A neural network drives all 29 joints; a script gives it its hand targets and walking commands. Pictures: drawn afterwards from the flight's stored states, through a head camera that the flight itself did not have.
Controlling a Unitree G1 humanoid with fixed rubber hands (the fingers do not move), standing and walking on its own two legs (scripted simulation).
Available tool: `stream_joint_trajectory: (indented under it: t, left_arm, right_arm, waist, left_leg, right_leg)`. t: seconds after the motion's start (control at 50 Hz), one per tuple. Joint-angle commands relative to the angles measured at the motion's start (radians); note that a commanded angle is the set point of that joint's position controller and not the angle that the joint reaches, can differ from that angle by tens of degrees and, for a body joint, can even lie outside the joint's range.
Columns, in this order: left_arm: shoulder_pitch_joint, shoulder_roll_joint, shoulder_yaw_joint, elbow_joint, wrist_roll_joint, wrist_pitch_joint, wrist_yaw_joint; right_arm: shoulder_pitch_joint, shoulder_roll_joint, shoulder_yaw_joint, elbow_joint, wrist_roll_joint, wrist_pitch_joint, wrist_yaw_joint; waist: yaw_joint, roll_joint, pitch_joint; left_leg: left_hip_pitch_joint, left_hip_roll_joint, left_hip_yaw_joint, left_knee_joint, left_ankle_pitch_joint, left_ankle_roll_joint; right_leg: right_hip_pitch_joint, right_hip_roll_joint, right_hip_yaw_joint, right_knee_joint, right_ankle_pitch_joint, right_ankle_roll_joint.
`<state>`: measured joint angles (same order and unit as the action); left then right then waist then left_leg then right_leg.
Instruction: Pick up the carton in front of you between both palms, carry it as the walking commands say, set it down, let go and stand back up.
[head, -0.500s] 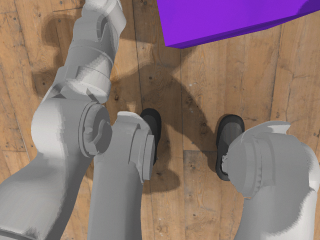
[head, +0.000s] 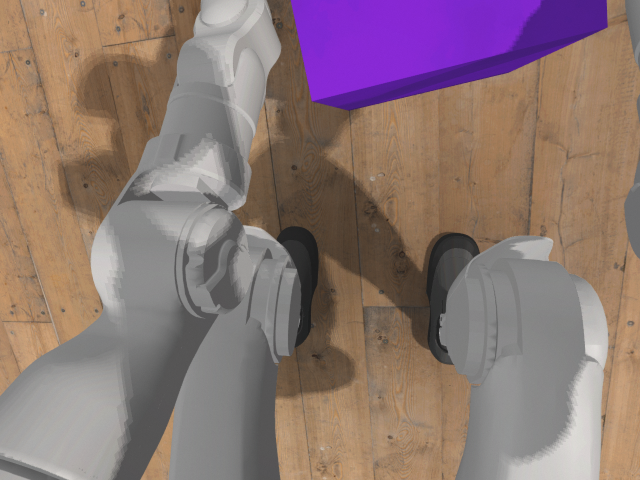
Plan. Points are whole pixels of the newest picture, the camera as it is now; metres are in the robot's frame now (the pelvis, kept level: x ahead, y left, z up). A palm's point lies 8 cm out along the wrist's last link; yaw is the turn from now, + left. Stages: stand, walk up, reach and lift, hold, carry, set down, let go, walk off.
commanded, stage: reach and lift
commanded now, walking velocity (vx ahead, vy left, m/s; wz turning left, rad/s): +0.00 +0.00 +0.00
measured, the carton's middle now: out of the picture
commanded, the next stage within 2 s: none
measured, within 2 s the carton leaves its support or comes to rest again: leaves its support in 0.22 s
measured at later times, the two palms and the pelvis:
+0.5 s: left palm out of the picture +0.53 +0.08 -0.07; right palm out of the picture +0.54 -0.22 -0.08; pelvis +0.00 +0.01 +0.02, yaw -3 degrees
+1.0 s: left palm out of the picture +0.50 +0.09 +0.09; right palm out of the picture +0.49 -0.20 +0.08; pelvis +0.01 +0.02 +0.14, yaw -6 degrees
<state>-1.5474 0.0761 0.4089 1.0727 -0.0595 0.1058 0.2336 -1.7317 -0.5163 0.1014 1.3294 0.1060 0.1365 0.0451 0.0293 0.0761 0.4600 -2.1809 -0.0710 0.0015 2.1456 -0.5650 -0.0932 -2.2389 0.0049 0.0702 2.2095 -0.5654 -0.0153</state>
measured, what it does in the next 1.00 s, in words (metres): rises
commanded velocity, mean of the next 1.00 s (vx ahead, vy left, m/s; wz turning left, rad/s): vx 0.00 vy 0.00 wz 0.00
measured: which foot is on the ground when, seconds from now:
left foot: down 0.00-1.00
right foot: down 0.00-1.00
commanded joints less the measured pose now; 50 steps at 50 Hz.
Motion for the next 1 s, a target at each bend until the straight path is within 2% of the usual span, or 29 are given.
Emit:
stream_joint_trajectory:
  t: [0.0,0.06,0.12,0.16,0.22,0.28,0.3,0.32,0.34,0.36,0.4,0.44,0.52,0.56,0.58,0.62,0.7,0.8,0.88,0.98]
  left_arm:
    - [-0.395,-0.639,-0.128,-0.128,0.051,0.040,-0.208]
    - [-0.413,-0.759,-0.142,-0.161,0.053,0.069,-0.272]
    - [-0.407,-0.821,-0.170,-0.189,0.031,0.081,-0.296]
    - [-0.411,-0.860,-0.206,-0.210,0.002,0.085,-0.300]
    - [-0.422,-0.925,-0.277,-0.246,-0.048,0.092,-0.301]
    - [-0.434,-0.995,-0.353,-0.325,-0.090,0.110,-0.297]
    - [-0.419,-1.013,-0.370,-0.333,-0.093,0.114,-0.286]
    - [-0.446,-1.020,-0.396,-0.384,-0.100,0.124,-0.287]
    - [-0.465,-1.028,-0.413,-0.412,-0.100,0.135,-0.291]
    - [-0.479,-1.044,-0.441,-0.456,-0.100,0.144,-0.289]
    - [-0.503,-1.037,-0.474,-0.520,-0.092,0.162,-0.287]
    - [-0.488,-1.029,-0.466,-0.525,-0.061,0.179,-0.287]
    - [-0.390,-1.018,-0.320,-0.404,0.085,0.216,-0.293]
    - [-0.350,-1.011,-0.232,-0.348,0.155,0.235,-0.300]
    - [-0.339,-1.015,-0.207,-0.337,0.176,0.241,-0.304]
    - [-0.338,-1.033,-0.195,-0.333,0.191,0.245,-0.312]
    - [-0.338,-1.082,-0.232,-0.342,0.178,0.252,-0.334]
    - [-0.298,-1.168,-0.340,-0.390,0.128,0.269,-0.359]
    - [-0.230,-1.214,-0.432,-0.437,0.092,0.284,-0.375]
    - [-0.108,-1.238,-0.499,-0.456,0.075,0.296,-0.389]
  right_arm:
    - [-0.372,0.755,0.044,-0.191,-0.002,0.018,0.209]
    - [-0.315,0.898,0.008,-0.228,-0.013,0.044,0.257]
    - [-0.283,0.965,0.010,-0.278,-0.005,0.053,0.265]
    - [-0.284,1.004,0.034,-0.324,0.011,0.056,0.260]
    - [-0.315,1.058,0.088,-0.426,0.045,0.056,0.246]
    - [-0.368,1.114,0.144,-0.592,0.076,0.062,0.219]
    - [-0.387,1.110,0.159,-0.632,0.070,0.061,0.195]
    - [-0.375,1.144,0.163,-0.683,0.076,0.073,0.187]
    - [-0.355,1.162,0.165,-0.704,0.063,0.086,0.178]
    - [-0.330,1.189,0.164,-0.711,0.051,0.102,0.168]
    - [-0.274,1.234,0.155,-0.703,0.030,0.134,0.156]
    - [-0.223,1.279,0.130,-0.666,0.004,0.159,0.158]
    - [-0.160,1.347,0.014,-0.519,-0.091,0.196,0.196]
    - [-0.138,1.343,-0.061,-0.449,-0.139,0.211,0.217]
    - [-0.131,1.340,-0.091,-0.429,-0.158,0.214,0.225]
    - [-0.120,1.337,-0.138,-0.409,-0.190,0.215,0.234]
    - [-0.085,1.329,-0.201,-0.408,-0.243,0.214,0.236]
    - [-0.058,1.381,-0.155,-0.498,-0.236,0.222,0.237]
    - [-0.025,1.447,-0.059,-0.599,-0.191,0.238,0.241]
    - [0.055,1.524,0.036,-0.671,-0.142,0.256,0.239]
  waist:
    - [0.041,-0.202,-1.052]
    - [0.018,-0.179,-1.064]
    - [0.003,-0.157,-1.116]
    - [-0.005,-0.155,-1.196]
    - [-0.019,-0.181,-1.365]
    - [-0.027,-0.230,-1.628]
    - [-0.027,-0.237,-1.701]
    - [-0.041,-0.258,-1.778]
    - [-0.048,-0.252,-1.823]
    - [-0.065,-0.259,-1.855]
    - [-0.068,-0.247,-1.856]
    - [-0.047,-0.231,-1.778]
    - [0.021,-0.224,-1.498]
    - [0.042,-0.222,-1.398]
    - [0.042,-0.219,-1.379]
    - [0.029,-0.203,-1.384]
    - [-0.026,-0.147,-1.459]
    - [-0.060,-0.096,-1.627]
    - [-0.059,-0.100,-1.731]
    - [-0.037,-0.134,-1.730]
  left_leg:
    - [0.474,-0.083,0.108,-0.087,0.248,0.048]
    - [0.419,-0.092,0.117,-0.079,0.269,0.057]
    - [0.399,-0.096,0.123,-0.071,0.313,0.059]
    - [0.398,-0.098,0.126,-0.065,0.352,0.058]
    - [0.393,-0.099,0.132,-0.059,0.401,0.056]
    - [0.381,-0.107,0.142,-0.073,0.434,0.046]
    - [0.373,-0.112,0.149,-0.079,0.441,0.039]
    - [0.377,-0.114,0.146,-0.094,0.432,0.042]
    - [0.361,-0.119,0.150,-0.108,0.422,0.038]
    - [0.365,-0.121,0.148,-0.127,0.407,0.036]
    - [0.396,-0.127,0.148,-0.164,0.367,0.035]
    - [0.415,-0.129,0.146,-0.207,0.304,0.038]
    - [0.420,-0.126,0.130,-0.310,0.130,0.059]
    - [0.424,-0.127,0.125,-0.355,0.084,0.071]
    - [0.436,-0.126,0.123,-0.377,0.075,0.074]
    - [0.460,-0.126,0.121,-0.417,0.074,0.072]
    - [0.526,-0.127,0.112,-0.484,0.084,0.057]
    - [0.640,-0.129,0.105,-0.543,0.158,0.039]
    - [0.712,-0.129,0.100,-0.584,0.226,0.034]
    - [0.768,-0.127,0.088,-0.649,0.264,0.041]
  right_leg:
    - [0.520,0.049,-0.030,-0.194,0.244,0.002]
    - [0.501,0.061,-0.046,-0.183,0.292,-0.011]
    - [0.519,0.065,-0.049,-0.176,0.356,-0.016]
    - [0.574,0.066,-0.049,-0.172,0.415,-0.015]
    - [0.717,0.070,-0.049,-0.172,0.526,-0.007]
    - [0.964,0.076,-0.051,-0.174,0.677,0.002]
    - [1.035,0.076,-0.054,-0.175,0.705,0.008]
    - [1.105,0.083,-0.064,-0.187,0.726,0.011]
    - [1.158,0.085,-0.067,-0.198,0.742,0.013]
    - [1.170,0.092,-0.077,-0.214,0.727,0.016]
    - [1.136,0.107,-0.094,-0.262,0.637,0.021]
    - [1.037,0.116,-0.105,-0.311,0.513,0.027]
    - [0.747,0.125,-0.119,-0.421,0.178,0.031]
    - [0.663,0.129,-0.119,-0.468,0.080,0.029]
    - [0.646,0.131,-0.121,-0.486,0.059,0.029]
    - [0.651,0.134,-0.124,-0.518,0.059,0.024]
    - [0.705,0.135,-0.136,-0.570,0.101,0.012]
    - [0.834,0.140,-0.144,-0.623,0.200,0.008]
    - [0.952,0.146,-0.145,-0.657,0.294,0.018]
    - [1.060,0.151,-0.137,-0.715,0.354,0.034]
